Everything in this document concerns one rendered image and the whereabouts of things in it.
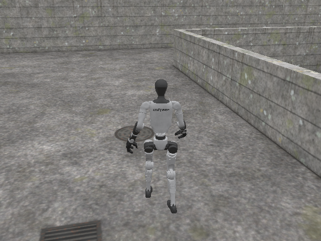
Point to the left robot shin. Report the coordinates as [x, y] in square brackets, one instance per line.
[148, 177]

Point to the robot left hand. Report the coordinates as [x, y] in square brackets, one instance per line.
[128, 146]

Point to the right robot upper arm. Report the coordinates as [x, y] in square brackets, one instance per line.
[179, 113]

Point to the robot torso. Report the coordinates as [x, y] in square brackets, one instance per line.
[160, 121]

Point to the left robot upper arm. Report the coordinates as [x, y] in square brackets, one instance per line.
[142, 114]

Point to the robot right hand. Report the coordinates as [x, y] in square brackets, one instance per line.
[179, 132]

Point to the robot left forearm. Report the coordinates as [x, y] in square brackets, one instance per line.
[134, 134]

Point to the robot right forearm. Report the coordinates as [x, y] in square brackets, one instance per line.
[183, 129]

